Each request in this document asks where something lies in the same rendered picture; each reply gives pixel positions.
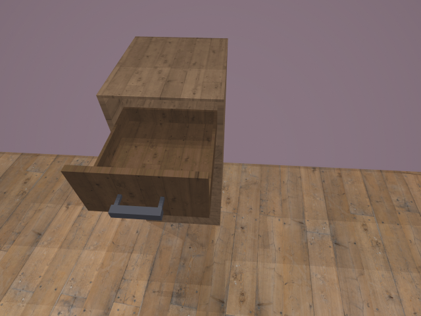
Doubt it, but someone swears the drawer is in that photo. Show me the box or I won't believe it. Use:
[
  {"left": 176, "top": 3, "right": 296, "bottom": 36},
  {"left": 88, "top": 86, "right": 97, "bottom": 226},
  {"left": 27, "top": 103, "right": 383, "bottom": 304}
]
[{"left": 61, "top": 107, "right": 217, "bottom": 218}]

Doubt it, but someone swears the handle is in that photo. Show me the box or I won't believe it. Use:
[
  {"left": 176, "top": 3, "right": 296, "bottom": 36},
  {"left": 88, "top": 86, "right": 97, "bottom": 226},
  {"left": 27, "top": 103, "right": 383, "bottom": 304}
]
[{"left": 108, "top": 194, "right": 165, "bottom": 221}]

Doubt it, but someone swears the cabinet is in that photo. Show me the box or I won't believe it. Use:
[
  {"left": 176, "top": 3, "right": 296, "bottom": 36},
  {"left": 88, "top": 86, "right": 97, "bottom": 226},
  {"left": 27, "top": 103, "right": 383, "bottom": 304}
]
[{"left": 96, "top": 36, "right": 228, "bottom": 226}]

